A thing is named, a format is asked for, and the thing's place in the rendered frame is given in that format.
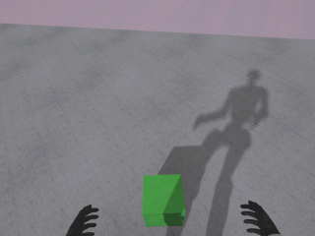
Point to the carton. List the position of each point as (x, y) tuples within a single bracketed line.
[(163, 200)]

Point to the right robot hand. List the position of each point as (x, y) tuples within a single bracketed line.
[(266, 225)]

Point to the left robot hand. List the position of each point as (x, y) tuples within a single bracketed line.
[(78, 226)]

